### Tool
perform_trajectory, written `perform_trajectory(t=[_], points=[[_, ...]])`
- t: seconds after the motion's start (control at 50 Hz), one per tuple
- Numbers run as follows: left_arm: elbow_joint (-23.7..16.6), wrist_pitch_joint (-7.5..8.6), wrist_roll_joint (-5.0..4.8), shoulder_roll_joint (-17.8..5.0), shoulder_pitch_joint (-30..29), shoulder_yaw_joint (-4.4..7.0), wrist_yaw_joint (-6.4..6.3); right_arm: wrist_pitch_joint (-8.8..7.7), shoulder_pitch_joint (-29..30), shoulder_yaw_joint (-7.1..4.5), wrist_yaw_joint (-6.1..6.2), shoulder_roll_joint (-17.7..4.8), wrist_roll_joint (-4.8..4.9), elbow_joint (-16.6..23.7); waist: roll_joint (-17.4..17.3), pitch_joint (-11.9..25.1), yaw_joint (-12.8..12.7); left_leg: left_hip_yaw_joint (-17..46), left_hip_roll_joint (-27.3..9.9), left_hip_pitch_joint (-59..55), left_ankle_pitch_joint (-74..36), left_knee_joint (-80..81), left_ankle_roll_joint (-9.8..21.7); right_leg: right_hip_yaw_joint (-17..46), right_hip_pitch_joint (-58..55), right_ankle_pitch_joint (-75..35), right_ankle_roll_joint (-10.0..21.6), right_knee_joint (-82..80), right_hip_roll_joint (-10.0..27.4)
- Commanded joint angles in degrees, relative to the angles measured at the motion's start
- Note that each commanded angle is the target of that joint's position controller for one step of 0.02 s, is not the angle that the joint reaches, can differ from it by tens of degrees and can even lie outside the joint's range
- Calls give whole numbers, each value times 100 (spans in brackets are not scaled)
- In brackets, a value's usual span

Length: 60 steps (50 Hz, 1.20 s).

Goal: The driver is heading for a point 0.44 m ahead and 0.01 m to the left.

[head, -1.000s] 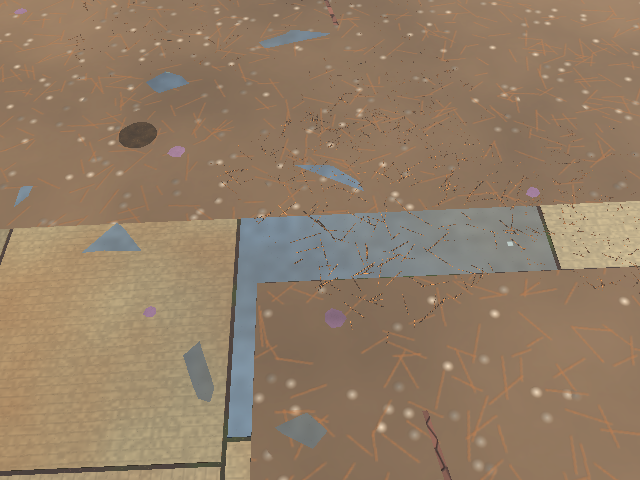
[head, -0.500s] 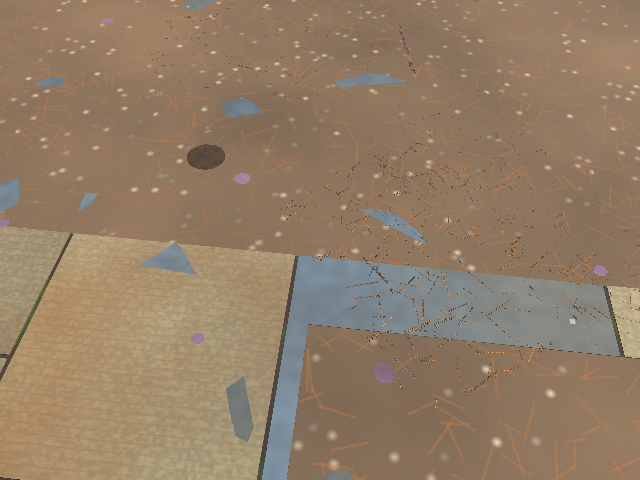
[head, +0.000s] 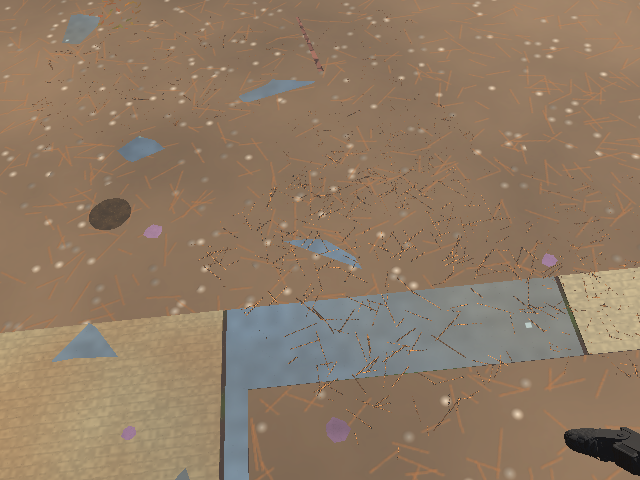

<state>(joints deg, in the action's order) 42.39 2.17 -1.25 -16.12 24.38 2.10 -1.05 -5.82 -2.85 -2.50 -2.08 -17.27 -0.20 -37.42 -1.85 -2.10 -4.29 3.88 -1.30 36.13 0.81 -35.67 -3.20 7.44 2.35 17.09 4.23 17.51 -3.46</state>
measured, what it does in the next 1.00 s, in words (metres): walks ahead: left foot, then right foot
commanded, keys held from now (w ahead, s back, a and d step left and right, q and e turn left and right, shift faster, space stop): w+e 0.24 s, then w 0.08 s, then no key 0.68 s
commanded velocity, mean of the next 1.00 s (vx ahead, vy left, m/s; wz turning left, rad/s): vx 0.27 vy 0.00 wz -0.27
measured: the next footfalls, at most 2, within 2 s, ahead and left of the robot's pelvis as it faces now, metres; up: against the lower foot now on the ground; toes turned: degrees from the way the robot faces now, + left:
left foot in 0.14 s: +0.28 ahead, +0.13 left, +0.00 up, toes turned -9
right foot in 0.56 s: +0.46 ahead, -0.17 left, +0.00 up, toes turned -14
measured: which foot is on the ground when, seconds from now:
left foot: up 0.00-0.12, down 0.14-0.58, up 0.60-0.86, down 0.88-1.00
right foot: down 0.00-0.16, up 0.18-0.54, down 0.56-1.00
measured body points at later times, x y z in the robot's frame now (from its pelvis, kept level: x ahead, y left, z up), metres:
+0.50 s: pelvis +0.28 +0.00 +0.00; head +0.32 -0.02 +0.44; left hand +0.55 +0.18 -0.08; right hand +0.24 -0.29 -0.13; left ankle +0.24 +0.14 -0.75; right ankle +0.40 -0.17 -0.71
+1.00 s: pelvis +0.40 -0.05 -0.01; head +0.41 -0.04 +0.44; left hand +0.59 +0.16 -0.13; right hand +0.42 -0.33 -0.14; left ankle +0.43 +0.09 -0.75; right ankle +0.42 -0.16 -0.75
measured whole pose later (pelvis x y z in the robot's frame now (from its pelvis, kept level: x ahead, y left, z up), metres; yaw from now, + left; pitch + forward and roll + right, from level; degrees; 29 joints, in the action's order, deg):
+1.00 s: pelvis +0.40 -0.05 -0.01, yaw -14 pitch -1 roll -1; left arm 44.7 0.0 1.3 -13.4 9.8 1.3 -0.3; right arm 0.5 -11.5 -1.0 1.4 -14.3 -1.1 -51.2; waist 0.8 -1.2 -0.3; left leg 1.0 -2.3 13.5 17.4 -31.7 -1.8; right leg -0.6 17.2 10.8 1.3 28.9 -1.8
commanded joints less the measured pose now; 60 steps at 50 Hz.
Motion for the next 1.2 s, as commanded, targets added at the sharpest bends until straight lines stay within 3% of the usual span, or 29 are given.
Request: perform_trajectory(t=[0.02,0.1,0.12,0.14,0.16,0.18,0.2,0.24,0.28,0.36,0.4,0.46,0.52,0.56,0.58,0.6,0.62,0.64,0.68,0.7,0.74,0.82,0.86,0.88,0.9,0.92,0.96,1.04,1.2], points=[[-222,37,-63,-1140,144,353,-82,-129,936,-63,-34,-341,63,588,749,-143,-57,-149,308,-566,-569,631,28,988,541,-1768,654,-377,1177],[-200,-34,-43,-1149,3,414,-109,-186,477,-224,3,-678,78,479,972,62,286,-90,297,-1268,78,882,349,1297,45,-2836,443,320,1351],[-250,-53,-18,-1069,-95,386,-89,-201,-124,-326,49,-837,64,330,964,481,604,-234,328,-2148,28,1053,517,1137,107,-3543,302,1009,1108],[-395,-67,48,-886,-240,307,-56,-200,-1003,-407,97,-1014,-2,209,865,1289,1055,152,-172,-3694,138,823,825,1004,726,-3222,126,2251,804],[-546,-32,85,-305,324,137,-34,-146,-1829,-523,151,-1481,-110,113,-400,2380,1002,2233,-1655,-5971,1004,757,1573,498,2529,-898,-246,4382,64],[-572,14,-73,-388,734,85,-19,-112,-1843,-447,84,-1204,-27,9,-1692,2827,796,4242,-2352,-6380,2162,1570,1987,388,3596,1649,-356,5560,-87],[-511,11,-175,-956,270,239,-9,-66,-1489,-328,117,-719,41,89,-954,1792,891,3584,-2122,-5544,2824,1811,1732,392,4027,1237,-377,5932,340],[-707,-1,-48,-1006,-596,270,6,9,-1017,-250,157,-473,3,8,-170,561,778,2039,-1660,-3879,1680,2034,1466,13,3892,494,-388,5608,759],[-738,-41,-32,-751,-616,251,53,-36,-863,-211,147,-371,-80,-120,-349,231,514,1324,-1327,-2976,1051,2367,1451,6,3415,246,-362,5206,971],[-845,-78,64,-357,-920,109,67,-140,-771,-282,108,-594,8,-390,-201,-125,356,481,-1338,-2478,-719,2703,1707,-159,3350,30,-492,4023,959],[-855,-7,143,-280,-1077,47,124,-104,-610,-300,120,-718,35,-446,-169,-13,343,-163,-1094,-2385,-1789,2557,1586,-385,2900,-730,-513,3092,898],[-932,104,113,-314,-1546,41,243,-16,-890,-301,150,-850,110,-633,-216,234,567,-466,-947,-2624,-2058,2342,1339,-601,2319,-1811,-471,2048,660],[-1008,106,150,-525,-1622,143,279,80,-1013,-325,174,-992,204,-797,-250,392,437,-398,-1077,-3024,-1853,1739,1095,-599,1910,-1805,-237,1398,503],[-813,78,227,-833,-1011,304,201,115,-1129,-261,185,-829,186,-879,-61,730,107,-563,-746,-2835,-1878,660,790,-714,737,-2412,14,932,338],[-812,53,292,-1258,-604,395,124,103,-1289,-143,194,-564,7,-793,595,1264,21,-865,-348,-2260,-423,-520,450,42,-296,-4889,275,1159,1165],[-922,-7,408,-1268,-727,282,87,145,-2185,71,132,-86,-88,-862,1765,2107,416,-599,170,-964,3587,-2354,36,1812,-1665,-6169,1418,1237,2637],[-903,-52,279,-868,-679,200,157,246,-2179,-17,116,-520,30,-1038,1350,2542,222,76,31,-976,3960,-2823,-12,2112,-1365,-5064,1549,952,2560],[-879,-58,197,-733,-955,158,207,337,-1710,-89,125,-752,152,-938,1023,1853,209,32,-106,-650,3786,-3013,-39,1645,-896,-4308,1330,747,2238],[-820,-41,172,-573,-1520,101,226,506,-1294,-87,258,-625,90,-902,653,1103,391,9,-343,-644,3293,-2571,-91,1135,155,-3268,996,425,1900],[-791,-45,220,-630,-1738,126,218,590,-1336,-81,301,-574,67,-914,769,959,554,-7,-395,-1100,3015,-2192,-130,898,758,-2904,896,238,1748],[-729,-55,302,-609,-1959,148,186,669,-1485,-41,370,-401,37,-1023,905,901,677,-189,-271,-1750,2726,-1492,-174,537,1332,-2610,891,65,1540],[-531,-87,247,-520,-2045,126,118,720,-1353,-10,384,-304,-14,-1116,888,942,641,-298,-168,-2573,1481,-130,-45,348,1630,-1112,787,-3,1408],[-389,-108,208,-352,-1982,61,118,717,-1290,7,346,-273,-120,-1130,756,728,706,-335,-117,-3089,795,682,142,239,2030,411,401,-23,1142],[-265,-101,244,-234,-1789,15,129,707,-1168,3,350,-405,-179,-1045,551,503,632,-6,-400,-3144,633,999,295,160,2229,1032,94,44,946],[-255,-106,276,-303,-1575,45,143,707,-935,-87,383,-826,-111,-991,-49,165,344,156,-608,-2600,1348,1095,517,-125,2170,1152,-158,166,612],[-235,-122,289,-334,-1685,55,114,682,-792,-87,376,-702,-63,-1048,-381,20,371,156,-496,-1846,2428,1307,616,-389,1621,699,-311,404,423],[-179,-139,252,-343,-1727,81,47,569,-633,9,363,-386,-114,-1078,-474,0,348,128,-420,-1517,2384,1491,446,-431,1102,53,-277,693,441],[35,-132,238,-328,-1567,101,19,418,-823,33,353,-387,-28,-1261,-147,238,425,-3,-331,-2003,1218,1191,325,-421,949,-982,-182,815,482],[457,-174,162,-349,-1530,134,-14,485,-864,55,370,-380,1,-1578,177,396,479,-123,-216,-2369,307,1068,352,-456,640,-1973,-213,935,521]])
